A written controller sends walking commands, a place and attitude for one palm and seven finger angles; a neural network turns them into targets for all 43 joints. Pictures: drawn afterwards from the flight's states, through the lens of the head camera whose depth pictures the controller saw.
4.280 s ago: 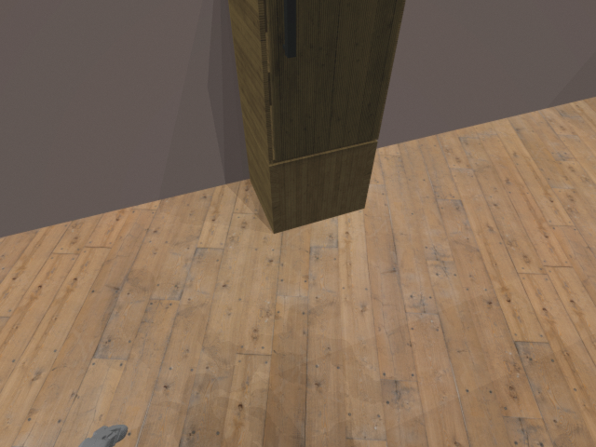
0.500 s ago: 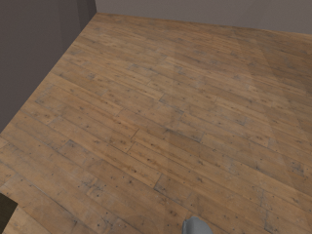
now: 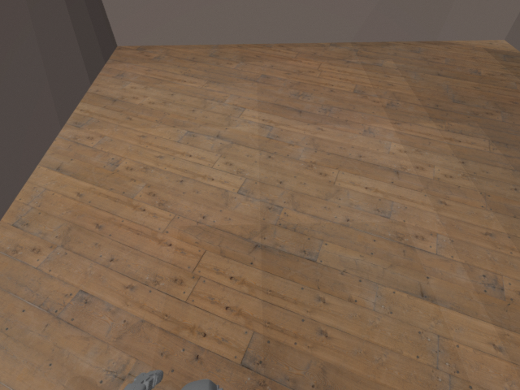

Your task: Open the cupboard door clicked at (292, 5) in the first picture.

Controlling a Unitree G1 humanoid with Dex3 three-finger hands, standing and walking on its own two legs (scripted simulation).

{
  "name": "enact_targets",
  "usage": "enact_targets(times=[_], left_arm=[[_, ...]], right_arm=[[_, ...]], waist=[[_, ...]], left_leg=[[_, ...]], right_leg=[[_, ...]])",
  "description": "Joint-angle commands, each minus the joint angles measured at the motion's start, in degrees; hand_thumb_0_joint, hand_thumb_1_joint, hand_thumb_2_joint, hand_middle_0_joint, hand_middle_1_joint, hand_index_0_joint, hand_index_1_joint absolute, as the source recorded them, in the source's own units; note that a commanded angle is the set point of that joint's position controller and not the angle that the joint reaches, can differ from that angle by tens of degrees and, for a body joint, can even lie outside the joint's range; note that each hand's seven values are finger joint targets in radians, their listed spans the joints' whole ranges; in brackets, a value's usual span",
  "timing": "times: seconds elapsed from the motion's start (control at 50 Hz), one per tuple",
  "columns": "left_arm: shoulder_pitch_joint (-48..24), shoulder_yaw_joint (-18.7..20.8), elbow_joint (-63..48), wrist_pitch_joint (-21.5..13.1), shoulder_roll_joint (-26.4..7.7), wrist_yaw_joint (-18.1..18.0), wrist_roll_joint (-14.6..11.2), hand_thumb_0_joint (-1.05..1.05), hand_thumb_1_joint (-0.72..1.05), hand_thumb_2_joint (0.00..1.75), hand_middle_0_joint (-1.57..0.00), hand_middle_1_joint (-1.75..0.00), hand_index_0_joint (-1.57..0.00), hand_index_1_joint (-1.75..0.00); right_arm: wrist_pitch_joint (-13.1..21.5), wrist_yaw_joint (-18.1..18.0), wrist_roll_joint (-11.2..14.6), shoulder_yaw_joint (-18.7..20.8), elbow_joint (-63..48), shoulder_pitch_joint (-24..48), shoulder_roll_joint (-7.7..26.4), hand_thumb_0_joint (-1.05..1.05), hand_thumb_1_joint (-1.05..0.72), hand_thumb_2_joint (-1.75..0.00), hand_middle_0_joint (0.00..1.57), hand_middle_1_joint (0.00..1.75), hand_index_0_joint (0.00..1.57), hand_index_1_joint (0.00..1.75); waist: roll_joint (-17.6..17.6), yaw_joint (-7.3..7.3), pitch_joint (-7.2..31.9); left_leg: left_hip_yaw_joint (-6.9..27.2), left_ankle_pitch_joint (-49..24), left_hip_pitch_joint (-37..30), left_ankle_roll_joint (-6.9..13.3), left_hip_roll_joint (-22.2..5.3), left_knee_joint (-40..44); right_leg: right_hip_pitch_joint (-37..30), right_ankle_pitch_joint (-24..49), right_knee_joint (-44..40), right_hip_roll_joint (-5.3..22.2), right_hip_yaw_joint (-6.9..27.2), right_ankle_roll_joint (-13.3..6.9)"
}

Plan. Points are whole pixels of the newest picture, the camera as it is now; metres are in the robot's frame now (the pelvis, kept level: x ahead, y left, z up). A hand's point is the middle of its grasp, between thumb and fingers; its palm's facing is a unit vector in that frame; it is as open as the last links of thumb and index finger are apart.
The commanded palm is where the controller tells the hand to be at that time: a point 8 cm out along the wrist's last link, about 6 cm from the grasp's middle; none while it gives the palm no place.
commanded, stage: turn to face it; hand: left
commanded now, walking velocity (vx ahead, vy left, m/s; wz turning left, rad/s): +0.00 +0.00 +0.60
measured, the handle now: out of the picture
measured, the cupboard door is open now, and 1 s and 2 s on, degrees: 0 0 0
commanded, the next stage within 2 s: none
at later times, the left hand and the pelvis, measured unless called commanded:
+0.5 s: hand out of the picture +0.04 +0.27 -0.16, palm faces +0.30 -0.92 -0.25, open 7.4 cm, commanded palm none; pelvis +0.02 +0.04 +0.01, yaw +15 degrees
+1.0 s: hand out of the picture -0.03 +0.17 -0.14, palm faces +0.55 -0.79 -0.28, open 7.4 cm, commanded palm none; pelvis +0.01 -0.04 +0.01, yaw +35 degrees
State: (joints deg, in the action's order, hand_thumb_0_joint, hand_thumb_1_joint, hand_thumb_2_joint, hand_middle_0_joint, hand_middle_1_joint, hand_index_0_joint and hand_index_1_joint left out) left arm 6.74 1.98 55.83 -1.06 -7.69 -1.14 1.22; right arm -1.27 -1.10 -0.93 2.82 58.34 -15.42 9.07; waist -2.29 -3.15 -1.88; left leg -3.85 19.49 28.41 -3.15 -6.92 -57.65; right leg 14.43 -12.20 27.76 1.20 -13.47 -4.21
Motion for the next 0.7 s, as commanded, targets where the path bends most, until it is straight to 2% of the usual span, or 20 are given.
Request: enact_targets(times=[0.0, 0.04, 0.08, 0.12, 0.14, 0.16, 0.18, 0.2, 0.22, 0.26, 0.3, 0.34, 0.36, 0.4, 0.46, 0.52, 0.6, 0.64, 0.66, 0.68], left_arm=[[4.4, 2.53, -1.88, 0.11, -9.33, -0.72, 0.27, 0.0, 0.9, 0.9, -0.2, -0.3, -0.2, -0.3], [5.09, 3.07, -2.26, 0.4, -10.48, -0.84, 0.39, 0.0, 0.9, 0.9, -0.2, -0.3, -0.2, -0.3], [4.95, 3.46, -2.54, 0.71, -11.31, -0.82, 0.36, 0.0, 0.9, 0.9, -0.2, -0.3, -0.2, -0.3], [4.92, 3.7, -3.15, 1.19, -10.9, -0.63, -0.12, 0.0, 0.9, 0.9, -0.2, -0.3, -0.2, -0.3], [5.46, 3.66, -3.96, 1.66, -9.32, -0.44, -0.56, 0.0, 0.9, 0.9, -0.2, -0.3, -0.2, -0.3], [4.04, 3.01, -6.54, 1.86, -6.21, -0.16, -0.93, 0.0, 0.9, 0.9, -0.2, -0.3, -0.2, -0.3], [0.5, 2.83, -8.1, 2.09, -7.55, -0.22, -0.28, 0.0, 0.9, 0.9, -0.2, -0.3, -0.2, -0.3], [-1.0, 3.01, -7.76, 2.32, -7.39, -0.19, 0.08, 0.0, 0.9, 0.9, -0.2, -0.3, -0.2, -0.3], [-0.86, 3.49, -7.31, 2.16, -7.28, 0.12, 0.18, 0.0, 0.9, 0.9, -0.2, -0.3, -0.2, -0.3], [0.96, 3.62, -5.96, 1.92, -7.93, 0.45, 0.0, 0.0, 0.9, 0.9, -0.2, -0.3, -0.2, -0.3], [2.91, 3.66, -5.08, 2.01, -8.12, 0.53, -0.25, 0.0, 0.9, 0.9, -0.2, -0.3, -0.2, -0.3], [3.1, 3.63, -4.96, 2.36, -8.47, 0.23, -0.36, 0.0, 0.9, 0.9, -0.2, -0.3, -0.2, -0.3], [2.63, 3.59, -5.21, 2.52, -8.67, 0.14, -0.39, 0.0, 0.9, 0.9, -0.2, -0.3, -0.2, -0.3], [1.75, 3.7, -5.65, 2.64, -8.91, 0.09, -0.36, 0.0, 0.9, 0.9, -0.2, -0.3, -0.2, -0.3], [0.49, 3.7, -6.46, 2.93, -9.31, -0.07, -0.53, 0.0, 0.9, 0.9, -0.2, -0.3, -0.2, -0.3], [-0.84, 3.48, -7.52, 2.96, -9.47, -0.14, -0.64, 0.0, 0.9, 0.9, -0.2, -0.3, -0.2, -0.3], [1.48, 3.17, -7.99, 2.59, -9.4, -0.34, -0.95, 0.0, 0.9, 0.9, -0.2, -0.3, -0.2, -0.3], [5.42, 3.47, -7.38, 2.36, -9.94, -0.51, -1.16, 0.0, 0.9, 0.9, -0.2, -0.3, -0.2, -0.3], [7.79, 3.78, -7.01, 2.07, -10.84, -0.62, -1.1, 0.0, 0.9, 0.9, -0.2, -0.3, -0.2, -0.3], [9.76, 4.45, -7.12, 1.6, -14.19, -0.94, -0.44, 0.0, 0.9, 0.9, -0.2, -0.3, -0.2, -0.3]], right_arm=[[-0.31, 1.0, -0.04, 0.47, -2.64, -1.55, 2.53, 0.0, -0.9, -0.9, 0.2, 0.3, 0.2, 0.3], [-0.26, 1.31, -0.05, 0.58, -4.04, 0.58, 2.82, 0.0, -0.9, -0.9, 0.2, 0.3, 0.2, 0.3], [-0.25, 1.51, -0.14, 0.86, -4.66, 0.33, 3.27, 0.0, -0.9, -0.9, 0.2, 0.3, 0.2, 0.3], [0.06, 1.67, -0.33, 1.38, -4.42, -2.97, 4.67, 0.0, -0.9, -0.9, 0.2, 0.3, 0.2, 0.3], [0.49, 1.63, -0.53, 2.25, -4.32, -5.68, 8.22, 0.0, -0.9, -0.9, 0.2, 0.3, 0.2, 0.3], [0.88, 1.21, -0.84, 3.31, -4.8, -8.19, 13.46, 0.0, -0.9, -0.9, 0.2, 0.3, 0.2, 0.3], [0.53, 0.77, -0.9, 3.62, -4.17, -9.12, 14.83, 0.0, -0.9, -0.9, 0.2, 0.3, 0.2, 0.3], [0.81, 0.28, -0.8, 3.46, -4.09, -7.5, 13.29, 0.0, -0.9, -0.9, 0.2, 0.3, 0.2, 0.3], [1.15, -0.04, -0.69, 3.11, -5.04, -5.03, 12.28, 0.0, -0.9, -0.9, 0.2, 0.3, 0.2, 0.3], [1.73, -0.32, -0.42, 2.52, -6.12, -1.58, 11.39, 0.0, -0.9, -0.9, 0.2, 0.3, 0.2, 0.3], [2.1, -0.45, -0.05, 2.55, -6.47, -0.9, 11.72, 0.0, -0.9, -0.9, 0.2, 0.3, 0.2, 0.3], [2.02, -0.41, -0.06, 2.87, -6.36, -1.46, 12.18, 0.0, -0.9, -0.9, 0.2, 0.3, 0.2, 0.3], [1.92, -0.34, -0.07, 2.91, -6.12, -1.99, 12.29, 0.0, -0.9, -0.9, 0.2, 0.3, 0.2, 0.3], [1.62, -0.17, -0.07, 3.07, -6.03, -2.02, 12.45, 0.0, -0.9, -0.9, 0.2, 0.3, 0.2, 0.3], [1.1, 0.1, -0.23, 3.47, -6.1, -1.37, 13.31, 0.0, -0.9, -0.9, 0.2, 0.3, 0.2, 0.3], [0.61, 0.28, -0.46, 3.94, -6.49, -0.81, 14.11, 0.0, -0.9, -0.9, 0.2, 0.3, 0.2, 0.3], [0.0, 0.59, -0.53, 4.58, -7.61, 1.98, 15.2, 0.0, -0.9, -0.9, 0.2, 0.3, 0.2, 0.3], [-0.33, 0.83, -0.38, 4.8, -8.68, 4.3, 15.17, 0.0, -0.9, -0.9, 0.2, 0.3, 0.2, 0.3], [-0.51, 1.01, -0.12, 4.77, -9.38, 5.52, 14.64, 0.0, -0.9, -0.9, 0.2, 0.3, 0.2, 0.3], [-0.69, 1.34, 0.36, 4.52, -9.99, 5.28, 11.88, 0.0, -0.9, -0.9, 0.2, 0.3, 0.2, 0.3]], waist=[[9.24, 3.44, -0.16], [10.04, 4.27, -0.21], [9.29, 3.78, 0.37], [3.61, 2.15, 2.92], [-6.6, 0.94, 4.1], [-20.41, -0.47, 3.59], [-14.43, -1.51, 4.45], [-11.28, -0.75, 3.97], [-8.96, 0.17, 4.49], [-4.58, 1.56, 6.07], [-2.28, 2.09, 8.19], [-2.6, 1.69, 9.01], [-2.22, 1.32, 8.63], [-3.73, 1.12, 7.0], [-5.32, 0.75, 5.23], [-6.67, 0.35, 4.66], [-7.46, 1.43, 5.37], [-7.47, 3.24, 6.2], [-5.51, 4.68, 6.4], [3.01, 5.61, 7.03]], left_leg=[[-1.1, 3.1, -2.1, -0.23, -0.46, 6.54], [-1.94, 4.21, -3.11, 0.15, -0.31, 10.26], [-3.09, 2.56, -5.63, 0.53, 0.29, 14.69], [-2.43, -5.58, -12.99, 1.38, 0.93, 25.25], [7.77, -15.05, -17.77, 4.53, -4.8, 32.97], [25.13, -33.07, -21.81, 11.95, -17.28, 39.17], [26.59, -33.38, -21.34, 16.22, -20.08, 39.7], [24.11, -27.71, -19.43, 15.31, -16.77, 40.33], [22.85, -27.26, -20.61, 14.09, -14.31, 39.42], [16.84, -33.43, -22.87, 11.98, -10.46, 37.34], [13.66, -37.89, -25.31, 11.37, -8.16, 36.51], [14.38, -37.62, -26.62, 11.94, -8.06, 36.5], [15.13, -36.6, -26.48, 12.07, -7.84, 36.78], [16.44, -33.25, -25.23, 12.22, -7.3, 37.64], [19.43, -26.43, -22.83, 12.65, -6.91, 38.95], [22.9, -22.99, -21.0, 13.3, -6.64, 38.79], [25.59, -23.33, -16.65, 12.6, -4.8, 36.99], [25.62, -18.86, -11.8, 10.82, -2.77, 35.69], [24.42, -13.91, -7.18, 8.66, -0.6, 33.81], [20.05, -4.09, 1.09, 5.09, 3.94, 26.12]], right_leg=[[-1.38, 11.59, -11.01, 18.98, 8.8, -4.45], [-2.29, 11.77, -9.14, 20.31, 8.58, -4.3], [-2.44, 11.09, -6.42, 20.62, 7.25, -3.18], [-0.68, 7.85, 1.96, 18.23, 3.81, 0.36], [5.62, -1.1, 11.26, 13.3, 1.16, 3.97], [17.2, -22.49, 23.56, 5.47, 0.38, 8.55], [18.5, -25.79, 33.92, 4.24, 7.17, 8.12], [19.87, -21.24, 37.74, 5.32, 10.34, 7.69], [22.1, -17.16, 40.13, 5.12, 11.37, 7.98], [21.44, -11.29, 40.44, 5.01, 12.53, 8.77], [20.31, -8.85, 39.24, 4.6, 12.46, 9.56], [19.53, -8.97, 37.23, 4.45, 12.98, 10.23], [19.18, -9.0, 36.16, 4.34, 13.16, 10.42], [18.42, -9.43, 33.53, 4.1, 13.17, 10.68], [16.83, -10.58, 29.83, 3.61, 13.44, 10.73], [14.55, -12.82, 24.26, 2.74, 13.79, 10.37], [6.18, -12.54, 13.43, 0.15, 13.03, 9.17], [-1.44, -7.07, 5.32, -0.64, 12.47, 8.44], [-7.8, -2.24, -2.3, 0.11, 12.12, 7.92], [-15.07, -5.34, -10.82, 8.13, 19.24, 5.46]])
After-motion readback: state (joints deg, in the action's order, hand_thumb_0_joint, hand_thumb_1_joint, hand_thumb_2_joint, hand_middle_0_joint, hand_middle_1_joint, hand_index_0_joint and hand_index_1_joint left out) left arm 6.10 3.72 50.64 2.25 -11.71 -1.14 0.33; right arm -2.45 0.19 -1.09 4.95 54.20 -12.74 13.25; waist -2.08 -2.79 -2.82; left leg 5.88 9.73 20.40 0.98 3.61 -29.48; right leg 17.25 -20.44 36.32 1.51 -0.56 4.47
